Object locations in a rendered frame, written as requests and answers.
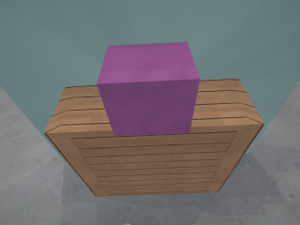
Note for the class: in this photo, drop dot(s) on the pedestal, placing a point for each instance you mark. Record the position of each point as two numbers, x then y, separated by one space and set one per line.
224 124

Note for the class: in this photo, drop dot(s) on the carton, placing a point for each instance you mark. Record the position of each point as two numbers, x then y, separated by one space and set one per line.
149 89

